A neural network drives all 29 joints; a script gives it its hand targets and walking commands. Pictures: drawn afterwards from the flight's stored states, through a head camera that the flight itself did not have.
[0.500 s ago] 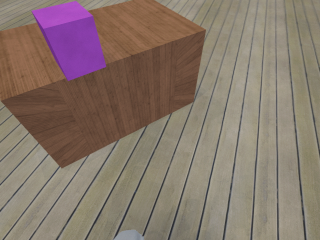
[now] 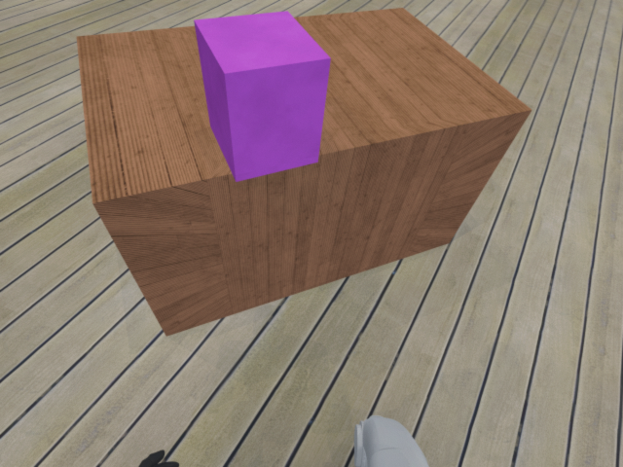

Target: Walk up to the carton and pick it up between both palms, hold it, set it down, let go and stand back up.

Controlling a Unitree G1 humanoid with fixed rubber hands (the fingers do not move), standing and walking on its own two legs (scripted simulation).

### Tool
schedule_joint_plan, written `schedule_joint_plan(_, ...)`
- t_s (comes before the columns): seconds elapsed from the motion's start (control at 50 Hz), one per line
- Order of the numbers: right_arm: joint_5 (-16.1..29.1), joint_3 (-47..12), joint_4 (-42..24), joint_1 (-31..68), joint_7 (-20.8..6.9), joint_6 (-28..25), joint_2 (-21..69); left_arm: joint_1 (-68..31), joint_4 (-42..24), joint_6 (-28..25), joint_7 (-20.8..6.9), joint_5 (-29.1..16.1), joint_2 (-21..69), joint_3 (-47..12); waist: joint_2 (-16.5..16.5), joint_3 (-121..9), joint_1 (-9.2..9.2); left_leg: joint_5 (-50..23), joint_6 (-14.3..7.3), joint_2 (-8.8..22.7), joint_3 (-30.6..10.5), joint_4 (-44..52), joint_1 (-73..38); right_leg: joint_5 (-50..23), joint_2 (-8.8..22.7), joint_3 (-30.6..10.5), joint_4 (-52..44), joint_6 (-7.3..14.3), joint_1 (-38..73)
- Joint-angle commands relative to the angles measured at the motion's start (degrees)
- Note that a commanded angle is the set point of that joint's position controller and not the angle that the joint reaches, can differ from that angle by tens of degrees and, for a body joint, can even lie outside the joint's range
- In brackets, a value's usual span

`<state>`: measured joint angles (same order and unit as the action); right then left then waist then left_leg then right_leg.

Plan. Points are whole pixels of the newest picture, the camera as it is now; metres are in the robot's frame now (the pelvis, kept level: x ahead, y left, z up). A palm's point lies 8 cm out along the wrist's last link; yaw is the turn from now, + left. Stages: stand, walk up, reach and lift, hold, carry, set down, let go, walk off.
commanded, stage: walk up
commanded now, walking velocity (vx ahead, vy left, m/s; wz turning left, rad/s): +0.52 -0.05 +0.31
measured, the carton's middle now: (261, 97) +0.82 +0.06 +0.01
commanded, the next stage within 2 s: none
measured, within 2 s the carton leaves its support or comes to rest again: neither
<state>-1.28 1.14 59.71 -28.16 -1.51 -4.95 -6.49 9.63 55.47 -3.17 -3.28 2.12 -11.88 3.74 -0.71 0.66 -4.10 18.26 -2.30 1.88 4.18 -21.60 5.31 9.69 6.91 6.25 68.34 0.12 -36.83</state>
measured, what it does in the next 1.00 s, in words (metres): walks ahead: right foot, then left foot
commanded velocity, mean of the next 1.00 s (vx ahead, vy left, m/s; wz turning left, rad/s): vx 0.22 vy -0.02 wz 0.11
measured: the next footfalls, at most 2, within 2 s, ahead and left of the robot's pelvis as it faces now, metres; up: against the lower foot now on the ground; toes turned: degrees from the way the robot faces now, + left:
right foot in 0.26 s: +0.39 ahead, -0.10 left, +0.00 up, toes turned -1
left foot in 0.74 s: +0.47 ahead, +0.13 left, +0.00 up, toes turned +12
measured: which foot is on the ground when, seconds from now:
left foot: down 0.00-0.30, up 0.32-0.72, down 0.74-1.00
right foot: up 0.00-0.24, down 0.26-1.00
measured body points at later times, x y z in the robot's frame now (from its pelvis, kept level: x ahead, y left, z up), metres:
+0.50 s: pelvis +0.30 -0.03 -0.01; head +0.34 -0.03 +0.44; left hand +0.28 +0.22 -0.15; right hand +0.37 -0.27 -0.16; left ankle +0.24 +0.11 -0.65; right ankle +0.33 -0.09 -0.75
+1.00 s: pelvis +0.39 +0.03 -0.01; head +0.40 +0.03 +0.44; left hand +0.36 +0.24 -0.17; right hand +0.46 -0.19 -0.16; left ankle +0.43 +0.12 -0.75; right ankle +0.35 -0.10 -0.75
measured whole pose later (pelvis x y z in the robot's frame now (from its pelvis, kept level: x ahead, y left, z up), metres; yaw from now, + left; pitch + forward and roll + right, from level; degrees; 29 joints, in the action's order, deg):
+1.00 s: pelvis +0.39 +0.03 -0.01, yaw +5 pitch -1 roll +0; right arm 0.1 1.6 61.4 -12.0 2.5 -0.5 -7.7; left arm 17.7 62.6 -0.3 2.0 1.0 -7.3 0.8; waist -0.9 1.6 0.5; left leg 8.7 -2.5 0.5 7.5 -24.1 14.5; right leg 17.9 2.9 5.5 25.1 -0.9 -5.9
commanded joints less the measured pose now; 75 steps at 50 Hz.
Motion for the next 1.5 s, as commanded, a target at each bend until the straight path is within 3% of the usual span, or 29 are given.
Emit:
schedule_joint_plan(0.0, 0.0, 1.4, -1.0, -5.2, 1.6, -1.7, -8.3, -4.8, -3.6, 1.0, 0.2, -1.4, -0.5, -0.5, 5.0, 3.5, 1.78, -37.5, -1.6, 11.1, -9.1, 8.5, -6.7, -5.6, -0.5, 0.8, -8.0, -2.0, -7.6)
schedule_joint_plan(0.14, 0.4, 1.2, 1.7, -9.3, 2.8, -1.8, -7.6, -17.9, -7.0, -0.1, 0.7, -1.5, -0.3, -2.2, 9.4, 8.5, -1.68, -50.9, -3.6, 12.2, -7.6, 8.3, -11.0, -8.9, -4.8, 4.9, -33.4, -0.3, -1.4)
schedule_joint_plan(0.22, 0.7, 2.1, 1.8, -4.8, 3.5, -2.0, -11.1, 2.5, -0.7, -1.3, 2.2, -0.7, -4.8, -0.2, 9.9, -1.7, 7.27, -69.9, -1.2, 9.8, -5.7, -11.5, -8.7, -10.7, -8.8, 5.7, -42.0, 3.8, 25.9)
schedule_joint_plan(0.24, 1.2, 2.1, 1.4, -4.3, 3.6, -1.9, -11.6, 12.2, 2.3, -1.6, 2.6, -0.1, -7.2, 1.0, 8.0, -7.3, 10.74, -61.3, 0.3, 8.4, -5.1, -23.5, -1.1, -17.2, -5.1, 2.6, -41.9, 5.6, 40.9)
schedule_joint_plan(0.26, 1.7, 1.5, 0.3, -6.3, 3.3, -1.6, -9.0, 22.1, 4.6, -1.6, 3.2, 0.7, -11.6, 2.8, -1.0, -15.2, 12.92, -26.8, 2.2, 4.1, -4.0, -43.7, 12.9, -30.2, 9.1, -12.9, -37.3, 10.5, 56.9)
schedule_joint_plan(0.28, 3.8, 0.6, 1.2, -15.2, 3.7, -0.3, -5.2, 23.5, 5.4, -0.7, 3.1, -1.5, -14.1, 4.1, -11.8, -25.9, 10.83, 16.1, 2.8, -4.4, -4.3, -63.6, 24.2, -32.6, 23.4, -32.2, -40.4, 21.7, 67.2)
schedule_joint_plan(0.3, 3.3, 1.8, 5.2, -13.2, 4.4, 0.8, -7.3, 19.0, 2.3, -0.8, 2.8, -2.3, -11.6, 3.6, 3.7, -24.8, 10.31, 11.2, 1.3, -1.2, -9.3, -67.4, 21.7, -26.8, 28.1, -41.4, -47.3, 19.2, 57.0)
schedule_joint_plan(0.32, 2.5, 2.3, 3.0, -5.5, 4.4, 0.8, -7.8, 11.9, 0.8, -1.6, 2.8, -2.5, -8.9, 2.2, 9.7, -14.8, 8.81, 7.2, 0.3, 1.3, -10.5, -65.8, 19.4, -33.9, 23.8, -32.5, -48.6, 14.9, 45.1)
schedule_joint_plan(0.38, 0.1, 2.1, -1.3, 3.7, 3.2, 1.3, -1.9, 7.1, 3.1, -3.0, 3.3, -1.0, -1.7, 0.0, -1.9, 2.9, 4.45, 2.3, 0.7, 2.9, -9.8, -52.9, 19.7, -38.6, 13.0, -12.0, -51.2, 9.7, 22.9)
schedule_joint_plan(0.44, 0.1, 2.1, -0.8, 1.2, 2.1, 2.9, -1.4, 8.8, 3.5, -3.3, 3.1, -0.8, 0.4, -0.9, -5.7, 1.0, 1.25, -1.7, 1.4, 1.2, -5.9, -45.8, 17.0, -40.7, 8.8, -4.8, -51.7, 8.0, 22.7)
schedule_joint_plan(0.62, 0.1, 1.2, -4.4, 17.6, 1.6, 4.4, -5.1, 15.9, 4.4, -2.7, 3.3, -0.8, -3.4, -0.5, -7.7, 2.3, 5.41, -6.2, 2.2, 2.5, 0.0, -18.3, 13.8, -20.1, 8.8, -2.3, -53.0, 7.9, 24.6)
schedule_joint_plan(0.64, 0.0, 1.0, -5.2, 18.5, 2.1, 4.0, -5.0, 14.4, 4.4, -2.0, 4.0, -1.3, -2.3, -1.3, -7.7, 6.5, 3.79, -6.2, 2.7, 1.3, -0.7, -15.0, 13.5, -43.5, 6.6, -4.0, -48.4, 8.9, 24.5)
schedule_joint_plan(0.68, 0.5, 1.2, -2.1, 12.8, 3.0, 2.8, -5.1, 15.7, 5.4, -1.3, 4.3, -1.2, -3.5, -1.3, -5.7, 1.6, 2.77, -11.6, 1.8, -0.2, 1.4, -6.5, 8.6, -46.1, 5.1, -3.0, -41.9, 7.7, 28.7)
schedule_joint_plan(0.74, -0.6, 2.0, -0.7, 7.1, 3.6, 1.2, -10.8, 21.2, 5.3, -0.1, 5.0, -2.6, 1.5, -2.5, 9.4, -6.1, 4.62, -63.5, -3.4, 16.5, -11.7, -4.5, -9.9, 6.9, -1.5, 0.7, -34.3, 1.9, 18.9)
schedule_joint_plan(0.76, 1.0, 1.4, -1.1, 9.7, 3.8, 2.2, -9.1, 26.7, 7.7, 1.5, 5.4, -3.7, 4.8, -3.1, 15.0, -9.1, 4.55, -56.3, -10.4, 19.6, -13.9, -2.7, -4.0, 19.9, -3.3, -0.9, -34.1, 1.5, 24.9)
schedule_joint_plan(0.86, 1.3, 0.9, -1.6, 16.7, 4.6, 4.4, -6.7, 18.6, 7.3, 3.6, 5.1, -0.8, 3.2, -2.7, 8.5, 0.4, 6.59, -12.6, -2.2, 8.2, -8.7, 5.8, 8.5, 4.1, -2.7, -2.8, -45.0, 0.0, 28.6)
schedule_joint_plan(1.06, 0.8, 1.2, 2.9, 11.4, 3.4, 3.6, -5.5, 14.3, 8.4, 2.3, 5.7, -1.4, 1.7, -2.8, -0.7, 2.8, 4.28, -16.3, -0.6, 5.1, -5.0, 3.0, 3.7, 3.7, 0.4, -4.7, -50.6, 0.7, 26.2)
schedule_joint_plan(1.08, 1.9, 5.0, 1.8, 14.1, 3.3, 5.6, -16.7, 9.5, 3.1, 2.6, 7.7, -0.7, -7.9, 0.3, 7.9, 10.0, 6.99, -28.8, 1.9, 2.7, -0.8, -9.8, 16.1, -25.5, 9.7, -7.4, -42.2, 1.3, 29.1)
schedule_joint_plan(1.1, 1.1, 3.8, 0.4, 14.4, 2.8, 6.1, -11.4, 16.7, 5.6, 2.9, 8.3, -0.5, -12.1, 1.5, -0.4, 1.6, 8.87, -5.6, 2.9, -1.0, 3.0, -16.8, 23.6, -23.1, 16.7, -13.9, -46.9, 6.3, 38.7)
schedule_joint_plan(1.12, 0.5, 4.2, -1.9, 16.6, 2.5, 7.3, -10.1, 16.1, 5.4, 3.5, 9.4, -0.6, -12.6, 1.8, -9.0, 6.1, 9.35, 14.6, 4.2, -1.2, 2.3, -32.8, 27.3, -51.9, 26.5, -17.8, -45.5, 13.9, 31.4)
schedule_joint_plan(1.14, -1.0, 3.6, -4.1, 18.5, 2.1, 8.4, -8.0, 21.3, 6.8, 3.4, 9.4, 0.0, -12.7, 2.3, -9.9, 1.7, 10.84, 13.8, 4.2, 1.9, -2.2, -41.5, 27.9, -28.2, 29.3, -18.7, -51.9, 17.1, 30.9)
schedule_joint_plan(1.18, -0.8, 4.0, -4.6, 19.3, 1.5, 8.6, -6.6, 14.4, 5.3, 3.8, 8.9, 0.4, -7.8, 1.9, -7.7, 5.3, 7.66, 6.9, 4.1, 2.8, -7.1, -46.1, 28.2, -5.3, 21.0, -12.0, -54.7, 10.7, 24.6)
schedule_joint_plan(1.22, -0.5, 4.6, -4.8, 17.8, 1.1, 8.2, -7.6, 10.1, 4.0, 2.9, 8.3, 0.5, -5.5, 1.2, -10.2, 7.3, 5.50, 1.9, 4.9, 2.3, -8.0, -42.0, 30.3, -10.2, 15.4, -8.0, -52.3, 6.2, 26.0)
schedule_joint_plan(1.24, 0.3, 2.4, -2.9, 12.8, 0.8, 6.8, -2.1, 5.0, 4.6, 2.6, 7.9, -1.2, 2.5, -1.8, -15.8, 4.3, 0.93, 1.5, 2.8, 1.9, -5.8, -24.2, 18.2, -7.3, 1.8, 0.7, -50.6, 4.1, 21.6)
schedule_joint_plan(1.28, 0.6, 2.9, -2.6, 15.4, 1.6, 5.4, -4.2, 9.5, 6.4, 2.5, 7.0, -0.4, -2.0, -0.7, -15.2, 4.1, 4.92, 0.4, 3.6, -3.5, 2.7, -12.1, 16.2, -10.6, 0.9, 0.1, -46.3, 5.3, 28.4)
schedule_joint_plan(1.32, 0.4, 3.3, 0.3, 9.4, 3.0, 4.8, -6.8, 11.6, 6.7, 2.8, 6.3, -0.3, -6.9, 0.6, -8.0, 1.5, 3.67, -14.1, 4.3, -4.7, 4.9, 0.7, 4.6, -18.4, 3.9, -2.3, -40.5, 5.1, 27.1)
schedule_joint_plan(1.36, 0.3, 4.1, 0.6, 3.5, 3.6, 3.1, -13.0, 18.6, 7.3, 2.6, 5.3, -0.3, -1.7, -1.0, 8.4, -4.9, 3.72, -36.0, 3.5, 11.5, -11.4, 1.4, -10.9, 10.9, 0.3, -0.4, -31.5, 0.0, 16.2)
schedule_joint_plan(1.38, 0.6, 3.2, 0.3, 4.4, 3.7, 3.5, -14.4, 19.3, 7.3, 3.6, 5.5, -2.3, 2.5, -1.8, 18.9, -6.2, 3.06, -39.5, -4.6, 19.4, -19.1, 3.2, -3.6, 26.4, -2.8, -1.1, -28.8, -1.7, 18.4)
schedule_joint_plan(1.48, 0.0, 1.4, -2.2, 15.0, 4.0, 3.7, -10.5, 14.2, 8.2, 5.3, 4.7, -1.4, 1.2, -1.5, 11.9, -0.1, 5.61, -25.7, -4.5, 11.0, -11.0, 5.6, 5.0, 19.5, -3.2, -5.2, -24.4, -0.2, 20.3)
